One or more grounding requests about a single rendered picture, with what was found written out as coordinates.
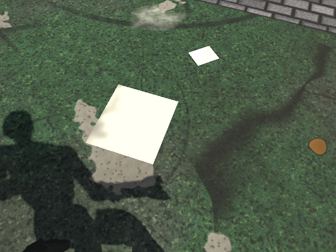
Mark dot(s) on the left robot hand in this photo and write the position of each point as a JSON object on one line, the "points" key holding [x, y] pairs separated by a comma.
{"points": [[53, 245]]}

